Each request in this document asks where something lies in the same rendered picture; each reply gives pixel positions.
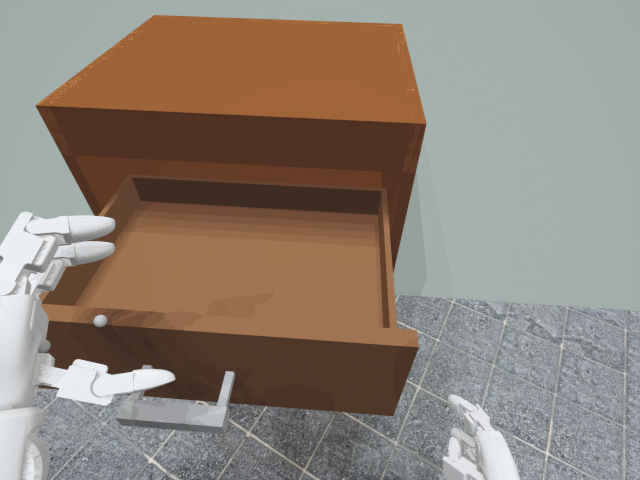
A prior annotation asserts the left robot forearm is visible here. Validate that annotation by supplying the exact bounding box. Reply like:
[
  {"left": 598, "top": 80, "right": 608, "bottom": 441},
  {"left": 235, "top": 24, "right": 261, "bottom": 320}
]
[{"left": 0, "top": 407, "right": 49, "bottom": 480}]

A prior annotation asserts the cabinet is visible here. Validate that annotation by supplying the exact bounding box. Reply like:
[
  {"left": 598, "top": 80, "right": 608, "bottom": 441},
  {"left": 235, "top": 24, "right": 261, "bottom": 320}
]
[{"left": 35, "top": 15, "right": 426, "bottom": 272}]

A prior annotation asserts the robot left hand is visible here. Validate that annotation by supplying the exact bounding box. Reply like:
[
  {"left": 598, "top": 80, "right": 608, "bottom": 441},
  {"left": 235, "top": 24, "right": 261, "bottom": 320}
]
[{"left": 0, "top": 212, "right": 175, "bottom": 410}]

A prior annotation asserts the robot right hand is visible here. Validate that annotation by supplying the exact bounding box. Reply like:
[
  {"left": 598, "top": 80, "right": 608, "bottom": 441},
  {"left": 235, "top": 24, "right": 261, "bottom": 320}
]
[{"left": 443, "top": 394, "right": 520, "bottom": 480}]

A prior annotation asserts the handle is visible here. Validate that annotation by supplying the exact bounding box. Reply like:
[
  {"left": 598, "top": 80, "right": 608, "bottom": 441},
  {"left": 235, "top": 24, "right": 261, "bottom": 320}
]
[{"left": 115, "top": 365, "right": 235, "bottom": 434}]

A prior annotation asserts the drawer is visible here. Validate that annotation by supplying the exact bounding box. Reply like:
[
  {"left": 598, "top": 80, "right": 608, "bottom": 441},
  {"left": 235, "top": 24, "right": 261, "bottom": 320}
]
[{"left": 38, "top": 174, "right": 419, "bottom": 416}]

